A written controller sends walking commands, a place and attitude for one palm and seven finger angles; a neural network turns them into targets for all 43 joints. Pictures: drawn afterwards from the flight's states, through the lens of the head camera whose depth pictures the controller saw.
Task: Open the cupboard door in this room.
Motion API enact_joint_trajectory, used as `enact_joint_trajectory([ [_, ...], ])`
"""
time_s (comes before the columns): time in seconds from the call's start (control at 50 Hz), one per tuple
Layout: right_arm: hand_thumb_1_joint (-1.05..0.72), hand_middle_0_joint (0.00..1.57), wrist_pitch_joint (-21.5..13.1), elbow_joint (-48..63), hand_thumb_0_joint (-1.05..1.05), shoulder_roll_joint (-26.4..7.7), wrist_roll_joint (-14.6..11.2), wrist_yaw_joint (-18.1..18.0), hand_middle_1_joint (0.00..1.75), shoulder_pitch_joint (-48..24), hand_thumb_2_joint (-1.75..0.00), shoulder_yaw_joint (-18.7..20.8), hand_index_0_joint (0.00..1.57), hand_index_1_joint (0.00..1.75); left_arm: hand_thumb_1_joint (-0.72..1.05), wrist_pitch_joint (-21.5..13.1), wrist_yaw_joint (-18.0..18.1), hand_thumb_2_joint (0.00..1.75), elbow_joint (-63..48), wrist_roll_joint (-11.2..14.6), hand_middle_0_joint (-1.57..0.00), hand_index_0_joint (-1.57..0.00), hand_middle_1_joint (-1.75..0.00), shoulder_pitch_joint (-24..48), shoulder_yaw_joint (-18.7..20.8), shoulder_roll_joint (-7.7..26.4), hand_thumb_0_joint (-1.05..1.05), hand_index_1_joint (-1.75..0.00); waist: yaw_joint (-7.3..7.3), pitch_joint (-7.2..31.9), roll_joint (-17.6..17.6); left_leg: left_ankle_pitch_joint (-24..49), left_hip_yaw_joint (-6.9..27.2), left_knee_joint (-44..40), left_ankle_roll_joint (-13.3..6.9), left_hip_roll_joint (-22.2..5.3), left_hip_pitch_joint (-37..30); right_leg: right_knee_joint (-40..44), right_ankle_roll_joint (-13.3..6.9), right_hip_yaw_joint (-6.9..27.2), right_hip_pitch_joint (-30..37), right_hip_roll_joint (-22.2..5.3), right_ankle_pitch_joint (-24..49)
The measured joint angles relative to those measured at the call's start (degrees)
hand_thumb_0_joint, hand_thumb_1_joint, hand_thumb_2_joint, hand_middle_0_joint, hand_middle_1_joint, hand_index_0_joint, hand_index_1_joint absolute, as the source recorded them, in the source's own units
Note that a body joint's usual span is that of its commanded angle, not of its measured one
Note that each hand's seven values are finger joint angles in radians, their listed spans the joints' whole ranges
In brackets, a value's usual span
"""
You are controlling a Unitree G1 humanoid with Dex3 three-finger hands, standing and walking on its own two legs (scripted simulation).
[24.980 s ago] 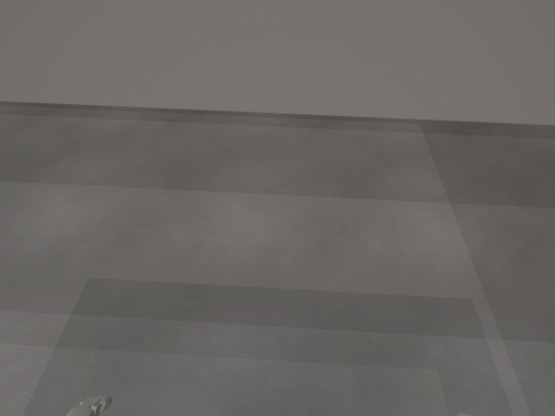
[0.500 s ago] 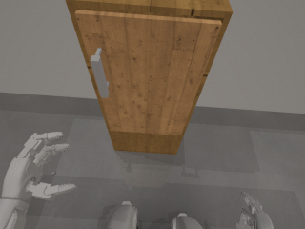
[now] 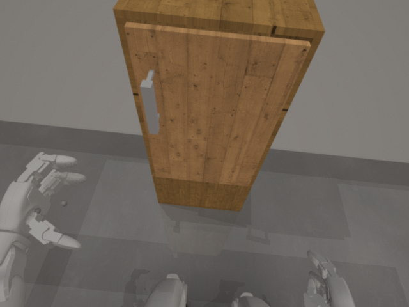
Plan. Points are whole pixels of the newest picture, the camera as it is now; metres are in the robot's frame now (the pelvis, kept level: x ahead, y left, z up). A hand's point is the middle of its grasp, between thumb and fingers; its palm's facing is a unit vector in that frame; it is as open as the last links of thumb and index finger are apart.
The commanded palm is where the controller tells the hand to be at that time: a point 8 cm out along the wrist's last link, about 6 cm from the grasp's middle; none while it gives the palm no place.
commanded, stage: raise the hand with hooked fingers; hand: left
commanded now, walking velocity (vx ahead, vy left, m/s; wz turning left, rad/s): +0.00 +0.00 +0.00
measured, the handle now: (152, 103) +0.55 +0.17 +0.03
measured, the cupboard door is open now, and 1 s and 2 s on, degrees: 0 0 0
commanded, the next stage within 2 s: move the hooked fingers beside the handle in 0.56 s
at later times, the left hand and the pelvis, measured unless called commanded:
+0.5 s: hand (73, 194) +0.29 +0.26 +0.05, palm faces +0.00 -1.00 -0.05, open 14.0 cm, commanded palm +0.27 +0.31 +0.06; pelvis +0.01 -0.01 +0.00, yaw +0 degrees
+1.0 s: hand (87, 171) +0.34 +0.25 +0.05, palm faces +0.00 -1.00 -0.03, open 14.0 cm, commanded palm +0.32 +0.30 +0.06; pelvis +0.01 -0.02 +0.00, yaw +0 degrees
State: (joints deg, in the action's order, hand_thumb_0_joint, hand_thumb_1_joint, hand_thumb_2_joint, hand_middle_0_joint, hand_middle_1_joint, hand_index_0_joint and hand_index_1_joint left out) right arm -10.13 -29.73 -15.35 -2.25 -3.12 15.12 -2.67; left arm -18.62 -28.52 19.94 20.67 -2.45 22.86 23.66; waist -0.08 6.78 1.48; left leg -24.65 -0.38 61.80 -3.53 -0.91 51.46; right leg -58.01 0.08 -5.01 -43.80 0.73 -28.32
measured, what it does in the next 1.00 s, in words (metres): stands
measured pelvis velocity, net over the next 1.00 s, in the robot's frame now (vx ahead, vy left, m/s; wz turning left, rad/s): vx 0.01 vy -0.02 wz -0.01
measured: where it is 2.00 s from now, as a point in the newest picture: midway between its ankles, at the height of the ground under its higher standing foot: outside the picture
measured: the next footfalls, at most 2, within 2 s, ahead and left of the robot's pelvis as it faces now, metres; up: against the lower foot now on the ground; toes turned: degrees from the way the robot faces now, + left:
none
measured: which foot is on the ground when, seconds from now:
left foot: down 0.00-1.00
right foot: down 0.00-1.00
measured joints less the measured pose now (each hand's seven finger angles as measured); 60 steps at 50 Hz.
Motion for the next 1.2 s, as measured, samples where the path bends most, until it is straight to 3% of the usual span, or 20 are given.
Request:
enact_joint_trajectory([
  [0.18, -0.90, 0.20, 0.48, -0.76, 0.01, -1.03, -0.14, -0.10, 0.30, 1.89, -0.90, 0.81, 0.21, 0.30, -0.50, 0.08, -1.48, 0.30, 3.30, 0.61, -0.30, -0.30, -1.20, 2.65, 1.50, 1.60, -0.02, -1.20, -0.95, -0.27, -0.04, 0.58, -0.47, -1.65, 0.11, -0.17, -1.07, 1.38, -0.09, 0.53, 0.69, 0.17, 0.67],
  [0.32, -0.90, 0.20, 0.67, -0.59, 0.01, -1.38, -0.10, 0.16, 0.30, 2.50, -0.90, 1.35, 0.21, 0.30, -0.50, -0.52, -1.20, 0.30, 3.68, 0.58, -0.30, -0.30, -1.20, 1.71, 1.45, 0.87, -0.02, -1.20, -1.46, -0.18, -0.13, 0.47, -0.67, -1.72, 0.29, -0.34, -0.79, 1.15, -0.26, 0.76, 0.15, 0.32, 0.49],
  [0.72, -0.90, 0.20, 0.55, -0.76, 0.01, -0.59, -0.18, -0.08, 0.30, 0.37, -0.90, 0.71, 0.21, 0.30, -0.50, -1.32, -1.16, 0.30, 4.07, 0.63, -0.30, -0.30, -1.20, 2.14, 1.15, 0.27, -0.02, -1.20, -0.75, 0.28, 0.31, -0.10, 0.15, -1.11, 1.09, -0.50, -0.64, 0.39, -1.01, 0.04, 0.14, 0.60, -0.43],
  [0.86, -0.90, 0.20, 0.68, -2.02, 0.01, -1.03, -0.04, -0.74, 0.30, -0.16, -0.90, 0.60, 0.21, 0.30, -0.51, -1.10, -0.79, 0.30, 8.32, -0.89, -0.30, -0.30, -1.20, 8.21, 0.32, 0.43, -0.02, -1.20, -0.69, 0.03, 0.16, -0.22, 0.56, -0.20, 1.26, -0.37, 0.56, -0.66, -1.20, -0.38, -0.95, 0.49, -0.83],
  [1.04, -0.90, 0.20, 2.42, -2.40, 0.01, -0.87, -0.01, -0.54, 0.30, 0.80, -0.90, 0.66, 0.21, 0.30, -0.50, -0.64, -0.75, 0.30, 14.55, -2.11, -0.30, -0.30, -1.20, 14.35, 2.45, 2.95, -0.02, -1.20, -2.34, -0.08, -0.36, -0.42, 0.00, -0.09, 1.36, -1.00, 1.34, -0.79, -1.30, 0.27, -2.10, 1.04, -0.68],
  [1.2, -0.90, 0.20, 3.90, -3.20, 0.01, -1.33, -0.06, -0.15, 0.30, 3.01, -0.90, 1.31, 0.20, 0.30, -0.50, -1.26, -0.88, 0.30, 17.98, -2.46, -0.30, -0.30, -1.20, 17.46, 2.54, 3.60, -0.02, -1.20, -2.84, 0.28, -0.19, -0.52, -0.47, -0.26, 1.03, -0.99, 1.94, -0.53, -0.96, 0.75, -2.80, 1.01, -0.56],
])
